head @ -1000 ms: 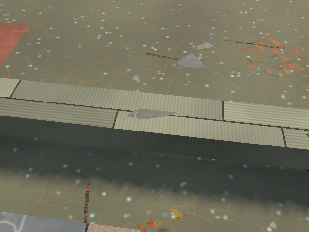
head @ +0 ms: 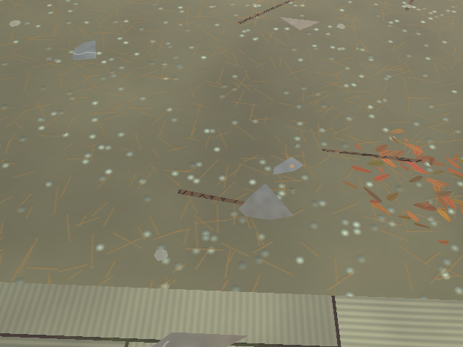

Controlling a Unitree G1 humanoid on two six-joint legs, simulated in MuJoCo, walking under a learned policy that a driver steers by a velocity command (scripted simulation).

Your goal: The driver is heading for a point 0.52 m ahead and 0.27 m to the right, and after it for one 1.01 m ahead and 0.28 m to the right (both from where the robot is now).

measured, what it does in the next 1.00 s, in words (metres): climbs, turning right: right foot 0.16 m higher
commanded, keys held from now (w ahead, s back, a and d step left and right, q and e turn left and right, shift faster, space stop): w+e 0.90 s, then w+q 0.10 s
